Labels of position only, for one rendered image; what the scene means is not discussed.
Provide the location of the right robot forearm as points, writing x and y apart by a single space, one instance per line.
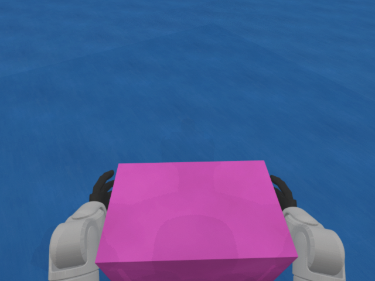
321 254

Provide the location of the left robot forearm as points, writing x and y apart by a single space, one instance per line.
74 245

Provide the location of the robot left hand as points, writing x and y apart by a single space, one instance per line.
100 189

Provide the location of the carton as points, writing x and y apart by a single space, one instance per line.
194 221

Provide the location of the robot right hand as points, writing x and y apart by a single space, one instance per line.
284 195

